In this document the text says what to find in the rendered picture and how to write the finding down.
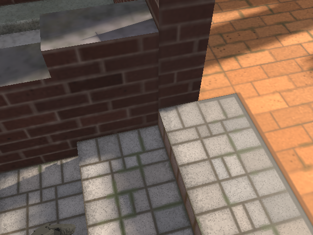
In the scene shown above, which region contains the left robot hand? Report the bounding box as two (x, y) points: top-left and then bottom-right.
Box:
(31, 223), (76, 235)

